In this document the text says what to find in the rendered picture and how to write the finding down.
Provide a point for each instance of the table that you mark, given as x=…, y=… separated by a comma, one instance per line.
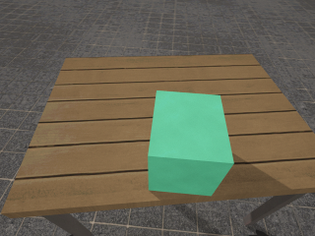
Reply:
x=89, y=151

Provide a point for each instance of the carton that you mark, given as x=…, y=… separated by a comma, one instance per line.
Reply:
x=189, y=150

